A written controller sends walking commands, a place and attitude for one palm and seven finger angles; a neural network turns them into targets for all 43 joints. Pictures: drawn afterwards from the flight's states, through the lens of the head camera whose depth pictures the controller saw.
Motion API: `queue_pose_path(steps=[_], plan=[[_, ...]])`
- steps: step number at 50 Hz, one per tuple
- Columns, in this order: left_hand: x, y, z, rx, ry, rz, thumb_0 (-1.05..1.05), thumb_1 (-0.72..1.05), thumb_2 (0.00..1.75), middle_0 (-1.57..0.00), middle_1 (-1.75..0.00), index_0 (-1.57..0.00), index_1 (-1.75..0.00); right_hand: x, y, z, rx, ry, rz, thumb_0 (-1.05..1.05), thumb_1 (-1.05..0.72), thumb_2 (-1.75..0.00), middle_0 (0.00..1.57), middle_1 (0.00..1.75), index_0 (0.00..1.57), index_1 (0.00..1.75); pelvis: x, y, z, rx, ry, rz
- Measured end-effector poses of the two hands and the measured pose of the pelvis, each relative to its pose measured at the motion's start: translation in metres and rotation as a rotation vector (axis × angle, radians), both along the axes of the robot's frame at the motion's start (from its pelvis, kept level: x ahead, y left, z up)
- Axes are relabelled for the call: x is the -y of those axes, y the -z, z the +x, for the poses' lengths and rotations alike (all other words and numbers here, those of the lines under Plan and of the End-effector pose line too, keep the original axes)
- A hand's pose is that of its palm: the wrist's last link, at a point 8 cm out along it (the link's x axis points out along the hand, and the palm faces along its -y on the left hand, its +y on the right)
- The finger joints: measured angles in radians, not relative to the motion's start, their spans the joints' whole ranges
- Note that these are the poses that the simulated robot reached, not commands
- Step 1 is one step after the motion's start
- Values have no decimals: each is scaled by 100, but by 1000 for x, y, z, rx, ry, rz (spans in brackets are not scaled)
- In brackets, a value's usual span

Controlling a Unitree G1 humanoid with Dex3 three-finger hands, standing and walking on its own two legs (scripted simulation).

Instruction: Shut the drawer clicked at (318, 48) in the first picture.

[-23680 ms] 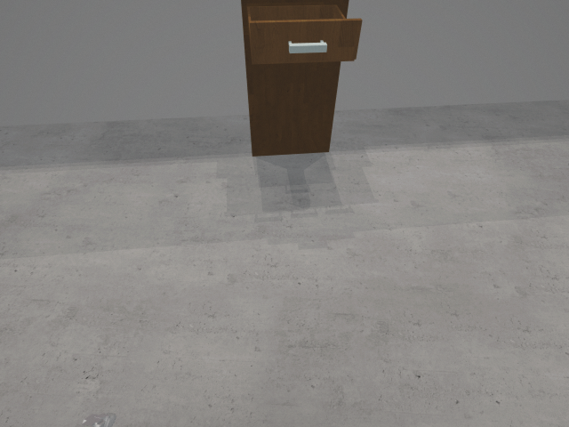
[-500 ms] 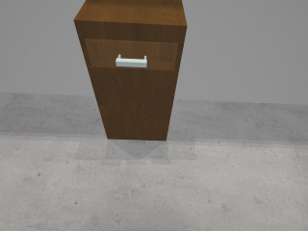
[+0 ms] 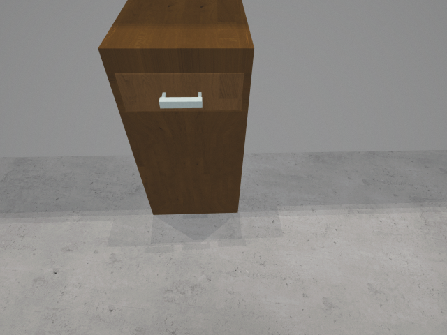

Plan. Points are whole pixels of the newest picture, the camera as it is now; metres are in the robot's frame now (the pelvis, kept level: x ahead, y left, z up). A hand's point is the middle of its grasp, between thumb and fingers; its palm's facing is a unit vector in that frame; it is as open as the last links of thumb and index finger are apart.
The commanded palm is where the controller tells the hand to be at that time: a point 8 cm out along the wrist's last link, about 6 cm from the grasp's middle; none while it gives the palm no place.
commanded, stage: let the arm hang, fingers relaxed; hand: left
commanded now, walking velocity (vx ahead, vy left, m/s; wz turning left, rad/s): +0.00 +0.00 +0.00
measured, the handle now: (181, 98) +0.80 +0.17 -0.03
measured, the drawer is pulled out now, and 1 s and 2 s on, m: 0.00 0.00 0.00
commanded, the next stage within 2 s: look to check the result in 0.10 s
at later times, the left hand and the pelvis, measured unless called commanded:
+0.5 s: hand out of the picture -0.03 +0.14 -0.18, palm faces +0.03 -0.98 -0.17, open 7.4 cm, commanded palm none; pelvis +0.00 -0.02 +0.00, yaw +0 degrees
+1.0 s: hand out of the picture +0.00 +0.13 -0.17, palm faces +0.02 -0.98 -0.18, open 7.4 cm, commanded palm none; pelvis +0.01 -0.03 +0.00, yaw +0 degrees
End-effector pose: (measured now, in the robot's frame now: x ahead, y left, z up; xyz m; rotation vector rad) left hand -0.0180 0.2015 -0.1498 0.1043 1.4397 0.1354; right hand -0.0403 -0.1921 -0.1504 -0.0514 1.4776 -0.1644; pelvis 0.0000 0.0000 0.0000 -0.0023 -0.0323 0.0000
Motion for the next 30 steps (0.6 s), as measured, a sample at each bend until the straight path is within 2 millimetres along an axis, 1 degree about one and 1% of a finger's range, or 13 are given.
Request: queue_pose_path(steps=[8, 16, 22, 30], plan=[[1, -2, -11, -24, -6, 10, 0, 91, 90, -20, -30, -19, -30, 6, 0, -9, -23, 7, -3, 0, -91, -90, 20, 30, 20, 30, 4, 0, -2, -3, 1, 0], [6, -3, -19, -52, -8, 13, 0, 91, 90, -20, -30, -19, -30, 16, 0, -6, -18, 7, -11, 0, -91, -90, 20, 30, 20, 30, 9, 0, -2, -6, 6, 2], [10, -4, -15, -43, -9, 17, 0, 91, 90, -20, -30, -19, -30, 23, 1, 3, -3, -2, -14, 0, -91, -90, 20, 30, 20, 30, 14, 0, -1, -5, 4, 3], [15, -4, -2, -15, 2, 19, 0, 91, 90, -20, -30, -19, -30, 33, 1, 16, 22, -10, -18, 0, -91, -90, 20, 30, 20, 30, 21, -1, 1, -3, 5, 3]])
